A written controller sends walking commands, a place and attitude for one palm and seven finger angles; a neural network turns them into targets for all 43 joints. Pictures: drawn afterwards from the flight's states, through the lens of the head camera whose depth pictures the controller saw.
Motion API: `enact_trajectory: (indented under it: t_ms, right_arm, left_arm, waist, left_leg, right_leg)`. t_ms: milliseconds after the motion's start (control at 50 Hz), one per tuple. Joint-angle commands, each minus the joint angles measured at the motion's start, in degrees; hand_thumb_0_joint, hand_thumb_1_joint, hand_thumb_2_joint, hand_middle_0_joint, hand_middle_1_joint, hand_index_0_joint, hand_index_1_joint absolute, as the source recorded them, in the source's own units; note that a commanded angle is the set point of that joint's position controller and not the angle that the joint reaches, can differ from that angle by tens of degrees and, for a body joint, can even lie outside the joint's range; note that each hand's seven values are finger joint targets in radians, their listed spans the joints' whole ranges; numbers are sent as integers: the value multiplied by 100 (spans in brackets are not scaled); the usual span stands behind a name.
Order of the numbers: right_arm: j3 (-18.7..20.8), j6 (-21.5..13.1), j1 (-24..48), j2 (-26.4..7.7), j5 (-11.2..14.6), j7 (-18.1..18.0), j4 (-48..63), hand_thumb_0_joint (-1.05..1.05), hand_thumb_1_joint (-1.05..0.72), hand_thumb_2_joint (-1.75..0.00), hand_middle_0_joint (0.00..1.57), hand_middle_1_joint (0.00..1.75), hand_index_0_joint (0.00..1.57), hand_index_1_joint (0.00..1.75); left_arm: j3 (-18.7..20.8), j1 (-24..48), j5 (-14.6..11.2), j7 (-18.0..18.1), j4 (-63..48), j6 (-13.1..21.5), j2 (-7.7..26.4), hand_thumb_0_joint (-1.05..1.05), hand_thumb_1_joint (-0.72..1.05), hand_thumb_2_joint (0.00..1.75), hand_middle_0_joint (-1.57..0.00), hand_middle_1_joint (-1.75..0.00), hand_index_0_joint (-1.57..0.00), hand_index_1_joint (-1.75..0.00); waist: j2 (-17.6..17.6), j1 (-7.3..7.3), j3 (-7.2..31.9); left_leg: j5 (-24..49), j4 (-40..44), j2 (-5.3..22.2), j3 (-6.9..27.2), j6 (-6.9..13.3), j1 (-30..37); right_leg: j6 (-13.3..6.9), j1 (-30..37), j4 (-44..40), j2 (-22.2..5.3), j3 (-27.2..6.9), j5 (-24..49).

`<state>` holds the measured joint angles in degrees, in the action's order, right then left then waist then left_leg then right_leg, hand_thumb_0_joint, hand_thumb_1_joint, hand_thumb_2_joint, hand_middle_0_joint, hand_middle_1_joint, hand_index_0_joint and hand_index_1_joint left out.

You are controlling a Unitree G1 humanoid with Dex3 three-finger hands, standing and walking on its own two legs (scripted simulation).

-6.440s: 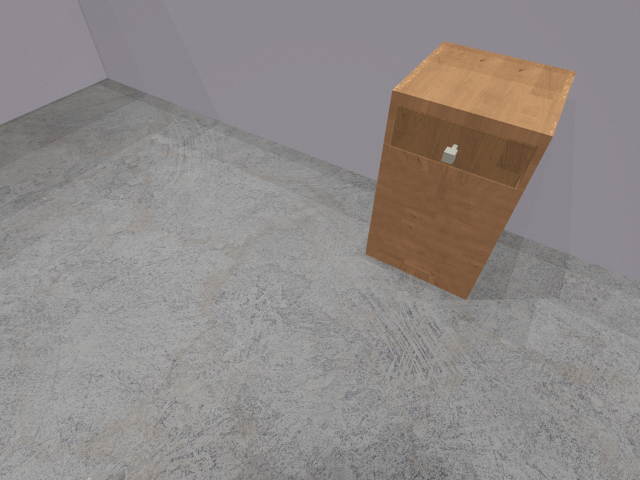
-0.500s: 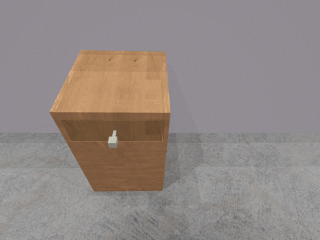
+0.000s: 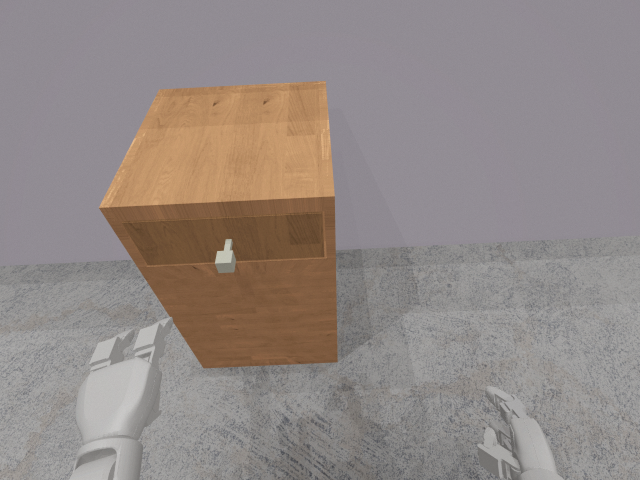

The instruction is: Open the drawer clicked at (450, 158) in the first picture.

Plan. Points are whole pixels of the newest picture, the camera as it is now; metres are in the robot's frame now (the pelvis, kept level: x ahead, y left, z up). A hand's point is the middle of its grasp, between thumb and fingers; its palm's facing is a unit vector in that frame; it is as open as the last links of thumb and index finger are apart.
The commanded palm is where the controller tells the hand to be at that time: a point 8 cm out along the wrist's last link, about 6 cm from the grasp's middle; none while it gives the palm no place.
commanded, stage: raise the hand with hooked fingers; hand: left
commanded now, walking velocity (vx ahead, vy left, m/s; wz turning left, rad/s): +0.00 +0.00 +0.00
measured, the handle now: (226, 254) +0.54 +0.24 -0.12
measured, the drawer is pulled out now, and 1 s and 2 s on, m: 0.00 0.00 0.00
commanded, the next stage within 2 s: move the hooked fingers above the handle in 1.60 s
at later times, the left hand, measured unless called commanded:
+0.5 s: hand (143, 384) +0.23 +0.24 +0.02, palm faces -0.02 -0.10 -1.00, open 10.8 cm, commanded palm +0.21 +0.24 +0.07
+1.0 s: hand (123, 314) +0.29 +0.26 +0.08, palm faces +0.08 -0.10 -0.99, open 13.5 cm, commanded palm +0.27 +0.26 +0.14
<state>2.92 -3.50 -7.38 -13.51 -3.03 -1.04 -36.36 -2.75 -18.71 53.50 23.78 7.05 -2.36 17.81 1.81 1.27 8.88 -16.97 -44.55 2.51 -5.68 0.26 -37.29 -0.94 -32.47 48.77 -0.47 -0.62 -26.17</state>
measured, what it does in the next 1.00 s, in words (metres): stands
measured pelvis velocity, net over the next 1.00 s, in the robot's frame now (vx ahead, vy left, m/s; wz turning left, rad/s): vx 0.02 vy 0.01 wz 0.04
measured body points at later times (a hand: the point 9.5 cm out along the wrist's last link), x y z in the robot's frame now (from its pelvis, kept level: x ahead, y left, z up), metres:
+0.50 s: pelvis +0.00 -0.02 +0.00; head +0.03 -0.05 +0.45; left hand +0.23 +0.24 +0.07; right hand +0.20 -0.22 -0.11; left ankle +0.05 +0.12 -0.70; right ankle -0.02 -0.11 -0.70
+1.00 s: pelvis +0.02 +0.01 +0.02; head +0.03 -0.02 +0.47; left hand +0.28 +0.26 +0.13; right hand +0.24 -0.20 -0.07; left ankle +0.05 +0.12 -0.70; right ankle -0.02 -0.11 -0.70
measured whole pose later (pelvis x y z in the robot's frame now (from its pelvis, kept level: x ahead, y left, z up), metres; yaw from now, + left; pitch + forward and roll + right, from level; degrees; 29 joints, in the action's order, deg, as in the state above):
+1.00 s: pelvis +0.02 +0.01 +0.02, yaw +3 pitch +4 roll +0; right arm 1.3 5.3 -6.0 -12.9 -0.8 -1.5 -34.2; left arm -4.9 -2.9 55.3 11.9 2.4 -6.3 23.8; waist 3.4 3.5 4.1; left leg -15.3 -37.0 0.9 -3.2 0.9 -26.0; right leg -0.1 -18.6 37.7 -1.3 1.9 -23.4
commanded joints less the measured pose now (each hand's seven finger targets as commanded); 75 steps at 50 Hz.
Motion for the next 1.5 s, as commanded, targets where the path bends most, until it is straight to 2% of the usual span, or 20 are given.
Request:
enact_trajectory:
  t_ms: [0, 60, 80, 140, 160, 220, 300, 340, 420, 560, 600, 660, 780, 940, 1100, 1180, 1260, 1320, 1440, 1480]
  right_arm:
    - [122, 287, 748, -569, 31, 197, 1353, 0, -90, -90, 20, 30, 20, 30]
    - [146, 423, 735, -533, -43, 59, 1470, 0, -90, -90, 20, 30, 20, 30]
    - [125, 414, 779, -479, -45, 6, 1452, 0, -90, -90, 20, 30, 20, 30]
    - [74, 359, 828, -441, -110, -111, 1304, 0, -90, -90, 20, 30, 20, 30]
    - [73, 319, 810, -453, -112, -122, 1280, 0, -90, -90, 20, 30, 20, 30]
    - [21, 288, 816, -470, -85, -142, 1195, 0, -90, -90, 20, 30, 20, 30]
    - [-52, 368, 818, -458, 18, -167, 1161, 0, -90, -90, 20, 30, 20, 30]
    - [-76, 406, 812, -489, 50, -192, 1152, 0, -90, -90, 20, 30, 20, 30]
    - [-121, 459, 779, -483, 61, -203, 1105, 0, -90, -90, 20, 30, 20, 30]
    - [58, 400, 551, -514, 15, -133, 992, 0, -90, -90, 20, 30, 20, 30]
    - [119, 406, 495, -547, 30, -96, 951, 0, -90, -90, 20, 30, 20, 30]
    - [162, 438, 499, -600, 66, -77, 940, 0, -90, -90, 20, 30, 20, 30]
    - [143, 537, 601, -646, 182, -66, 974, 0, -90, -90, 20, 30, 20, 30]
    - [9, 686, 696, -617, 258, -78, 1008, 0, -90, -90, 20, 30, 20, 30]
    - [-61, 753, 717, -592, 299, -111, 969, 0, -90, -90, 20, 30, 20, 30]
    - [-99, 766, 699, -619, 344, -149, 940, 0, -90, -90, 20, 30, 20, 30]
    - [-81, 772, 643, -635, 342, -79, 977, 0, -90, -90, 20, 30, 20, 30]
    - [-47, 760, 614, -658, 331, -68, 994, 0, -90, -90, 20, 30, 20, 30]
    - [18, 698, 566, -677, 337, -72, 902, 0, -90, -90, 20, 30, 20, 30]
    - [30, 684, 566, -656, 362, -67, 865, 0, -90, -90, 20, 30, 20, 30]
  left_arm:
    - [394, -1017, 1030, 365, -767, 225, 790, 0, 53, 74, -23, -54, -23, -54]
    - [776, 452, 923, 579, -1670, 267, 1249, 0, 46, 71, -23, -58, -23, -58]
    - [808, 679, 891, 634, -1661, 314, 1263, 0, 43, 70, -23, -60, -23, -60]
    - [778, 1931, 838, 714, -2007, 585, 1511, 0, 36, 67, -24, -64, -24, -64]
    - [651, 1901, 814, 693, -1905, 631, 1409, 0, 34, 66, -24, -66, -24, -66]
    - [487, 1872, 683, 527, -1758, 539, 1352, 0, 27, 63, -25, -70, -25, -70]
    - [397, 1421, 486, 118, -1293, 54, 1274, 0, 18, 59, -25, -76, -25, -76]
    - [587, 1055, 367, -135, -1071, -131, 1416, 0, 13, 57, -25, -80, -25, -80]
    - [685, 899, 276, -486, -1184, -87, 1500, 0, 4, 53, -26, -86, -26, -86]
    - [981, 1285, 291, -226, -1585, 463, 1589, 0, -13, 46, -27, -96, -27, -96]
    - [917, 1457, 290, -128, -1634, 461, 1522, 0, -17, 44, -28, -99, -28, -99]
    - [872, 1651, 268, -90, -1653, 278, 1544, 0, -24, 41, -28, -103, -28, -103]
    - [528, 2164, 238, -477, -1749, -166, 1496, 0, -38, 35, -29, -112, -29, -112]
    - [565, 2806, 223, -1026, -1514, -394, 1717, 0, -50, 30, -30, -120, -30, -120]
    - [378, 3791, 168, -1454, -1381, -306, 1765, 0, -50, 30, -30, -120, -30, -120]
    - [437, 4182, 39, -1664, -1179, -217, 1946, 0, -50, 30, -30, -120, -30, -120]
    - [451, 3718, -5, -1784, -1087, -82, 1842, 0, -50, 30, -30, -120, -30, -120]
    - [571, 3616, -70, -1766, -1272, 73, 1929, 0, -50, 30, -30, -120, -30, -120]
    - [837, 3850, 12, -1403, -1384, 238, 2173, 0, -50, 30, -30, -120, -30, -120]
    - [723, 3926, 20, -1303, -1340, 226, 2045, 0, -50, 30, -30, -120, -30, -120]
  waist:
    - [-569, 634, 484]
    - [-318, 322, 823]
    - [-146, 248, 794]
    - [16, -52, 670]
    - [104, -69, 656]
    - [408, -52, 783]
    - [-41, 97, 771]
    - [-331, 216, 837]
    - [-454, 302, 595]
    - [-237, 242, 752]
    - [-53, 202, 843]
    - [-101, 171, 930]
    - [45, 203, 916]
    - [24, 242, 626]
    - [173, 177, 611]
    - [-32, 164, 475]
    - [18, 264, 492]
    - [-89, 295, 546]
    - [89, 291, 633]
    - [144, 255, 594]
  left_leg:
    - [443, 96, -414, 351, 85, 535]
    - [231, -175, -454, 381, 168, 740]
    - [137, -301, -467, 369, 190, 822]
    - [-75, -653, -466, 512, 227, 941]
    - [-111, -700, -471, 521, 230, 1042]
    - [24, -523, -425, 528, 235, 1171]
    - [353, -148, -440, 485, 223, 1069]
    - [531, 37, -456, 448, 210, 1015]
    - [799, 349, -455, 404, 198, 1098]
    - [1024, 448, -440, 395, 211, 1540]
    - [1136, 444, -430, 387, 213, 1721]
    - [1299, 484, -415, 388, 220, 1859]
    - [1648, 788, -350, 436, 213, 2341]
    - [1757, 1198, -330, 477, 168, 2622]
    - [1666, 1446, -353, 533, 153, 2971]
    - [1383, 1602, -378, 532, 172, 2915]
    - [1452, 1676, -374, 535, 153, 2895]
    - [1534, 1669, -385, 491, 186, 2879]
    - [1344, 1666, -387, 482, 192, 2881]
    - [1326, 1649, -395, 482, 186, 2862]
  right_leg:
    - [-310, -231, -759, 187, -342, 849]
    - [-200, -352, -833, 129, -534, 596]
    - [-177, -465, -888, 104, -568, 476]
    - [-162, -926, -1008, 74, -763, 16]
    - [-173, -1032, -1038, 70, -776, -64]
    - [-164, -821, -942, 116, -484, 353]
    - [-88, -46, -1092, 140, -391, 1109]
    - [-39, 438, -1199, 124, -438, 1500]
    - [18, 857, -1311, 48, -362, 2136]
    - [-18, 779, -1298, 93, -116, 2139]
    - [-42, 690, -1250, 121, -16, 2187]
    - [-44, 734, -1250, 136, 56, 2310]
    - [-76, 864, -1367, 184, 214, 2288]
    - [-95, 1157, -1717, 235, 289, 2123]
    - [-101, 1272, -1988, 255, 315, 1925]
    - [-79, 1392, -2180, 238, 293, 1730]
    - [-96, 1509, -2206, 235, 315, 1735]
    - [-74, 1585, -2230, 219, 284, 1903]
    - [-83, 1488, -2265, 241, 247, 1614]
    - [-90, 1425, -2225, 228, 265, 1600]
